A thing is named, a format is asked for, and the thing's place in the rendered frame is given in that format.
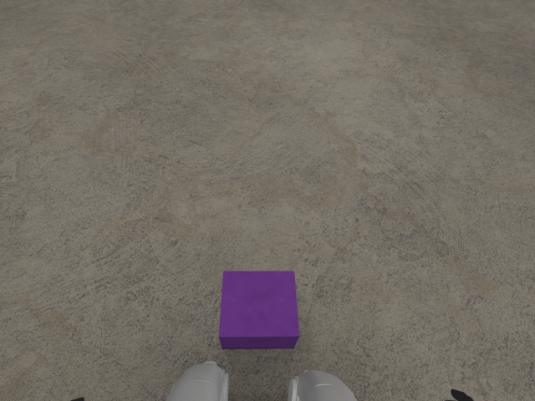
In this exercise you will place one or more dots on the left robot thigh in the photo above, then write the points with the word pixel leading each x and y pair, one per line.
pixel 201 382

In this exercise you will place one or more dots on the robot thigh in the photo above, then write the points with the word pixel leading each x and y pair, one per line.
pixel 315 385
pixel 201 382

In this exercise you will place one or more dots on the carton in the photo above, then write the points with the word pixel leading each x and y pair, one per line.
pixel 258 310

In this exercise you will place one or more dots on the right robot thigh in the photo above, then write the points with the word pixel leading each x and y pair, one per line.
pixel 315 385

